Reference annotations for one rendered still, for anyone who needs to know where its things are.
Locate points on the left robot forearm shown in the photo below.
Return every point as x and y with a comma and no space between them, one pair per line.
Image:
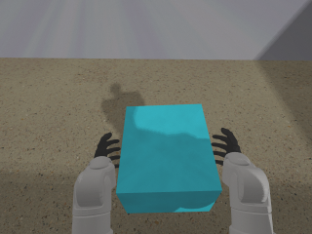
92,198

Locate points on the robot right hand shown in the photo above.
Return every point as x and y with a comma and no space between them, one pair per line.
230,146

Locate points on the carton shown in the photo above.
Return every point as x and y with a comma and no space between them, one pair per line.
167,163

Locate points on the robot left hand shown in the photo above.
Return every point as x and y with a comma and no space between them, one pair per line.
102,145

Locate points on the right robot forearm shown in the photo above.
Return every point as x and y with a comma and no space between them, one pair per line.
249,195

